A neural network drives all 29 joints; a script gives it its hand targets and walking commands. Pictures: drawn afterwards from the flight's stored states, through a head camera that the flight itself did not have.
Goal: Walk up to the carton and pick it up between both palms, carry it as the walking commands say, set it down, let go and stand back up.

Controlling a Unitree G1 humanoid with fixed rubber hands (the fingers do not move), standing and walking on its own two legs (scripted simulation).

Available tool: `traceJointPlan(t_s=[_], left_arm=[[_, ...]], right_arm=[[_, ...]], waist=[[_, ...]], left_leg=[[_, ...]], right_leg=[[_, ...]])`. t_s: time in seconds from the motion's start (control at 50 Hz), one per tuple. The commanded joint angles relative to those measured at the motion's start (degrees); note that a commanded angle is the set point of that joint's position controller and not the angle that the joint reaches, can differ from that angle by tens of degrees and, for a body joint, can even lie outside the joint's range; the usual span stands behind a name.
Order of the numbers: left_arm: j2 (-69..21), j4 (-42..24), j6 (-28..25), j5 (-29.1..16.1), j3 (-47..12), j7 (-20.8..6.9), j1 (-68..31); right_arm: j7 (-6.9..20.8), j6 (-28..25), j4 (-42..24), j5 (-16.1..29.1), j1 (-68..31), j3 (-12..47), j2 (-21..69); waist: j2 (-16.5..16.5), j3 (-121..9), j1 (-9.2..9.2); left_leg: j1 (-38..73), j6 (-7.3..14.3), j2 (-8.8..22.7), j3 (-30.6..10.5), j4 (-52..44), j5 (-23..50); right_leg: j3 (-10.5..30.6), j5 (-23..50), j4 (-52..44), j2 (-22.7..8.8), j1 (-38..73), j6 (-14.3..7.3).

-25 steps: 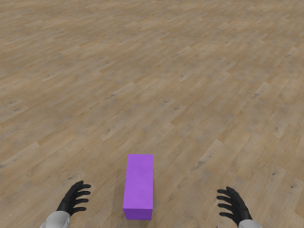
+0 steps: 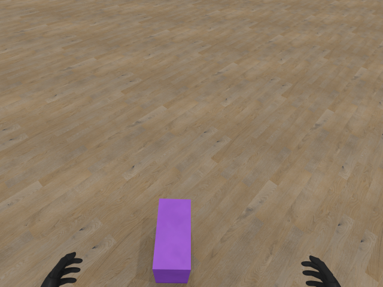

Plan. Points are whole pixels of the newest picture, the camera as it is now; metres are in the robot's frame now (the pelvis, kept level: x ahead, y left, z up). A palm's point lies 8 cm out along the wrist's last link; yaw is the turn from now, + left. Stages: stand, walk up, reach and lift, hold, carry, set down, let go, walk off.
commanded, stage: stand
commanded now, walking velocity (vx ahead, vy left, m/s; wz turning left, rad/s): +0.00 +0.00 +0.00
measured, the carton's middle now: (173, 241) +0.41 +0.05 -0.64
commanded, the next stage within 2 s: none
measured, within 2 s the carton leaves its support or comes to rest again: neither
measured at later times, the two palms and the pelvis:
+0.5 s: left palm out of the picture +0.11 +0.29 -0.10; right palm out of the picture +0.11 -0.30 -0.08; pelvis -0.01 +0.00 +0.01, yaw +0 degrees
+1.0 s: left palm out of the picture +0.07 +0.30 -0.10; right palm out of the picture +0.07 -0.31 -0.09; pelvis -0.02 +0.00 +0.01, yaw +0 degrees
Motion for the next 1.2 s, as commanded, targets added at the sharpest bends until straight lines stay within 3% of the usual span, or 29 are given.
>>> traceJointPlan(t_s=[0.0, 0.18, 0.76, 1.18], left_arm=[[7.66, -2.59, -1.03, -0.07, 1.69, 0.28, -1.53], [8.31, 0.09, -1.21, -0.32, 1.32, 0.42, -2.08], [10.30, 7.36, -1.98, -0.55, 0.60, -0.02, -3.34], [11.47, 10.78, -2.20, -0.80, 0.28, -0.31, -3.87]], right_arm=[[-0.36, -0.92, -2.42, 0.09, -1.88, -1.93, -9.14], [-0.55, -1.09, 0.38, 0.33, -2.46, -1.39, -9.62], [0.03, -1.58, 7.92, 0.74, -3.98, -0.44, -11.37], [0.31, -1.67, 11.32, 1.10, -4.40, -0.07, -12.34]], waist=[[2.71, -3.68, -0.07], [1.93, -3.40, -0.08], [1.71, -0.36, -0.05], [1.71, -0.17, -0.22]], left_leg=[[4.20, -0.61, 7.28, -5.45, -3.54, 22.25], [5.69, -0.56, 7.40, -5.38, -4.35, 24.25], [5.71, -0.10, 8.15, -5.86, -9.50, 15.05], [5.90, 0.10, 8.62, -6.22, -10.73, 14.53]], right_leg=[[2.35, 18.35, -2.25, -5.14, -0.46, 0.02], [2.65, 20.28, -3.45, -5.68, 0.63, -0.04], [4.55, 13.97, -8.78, -6.88, 0.33, -0.83], [4.89, 13.76, -9.99, -7.22, 0.74, -0.96]])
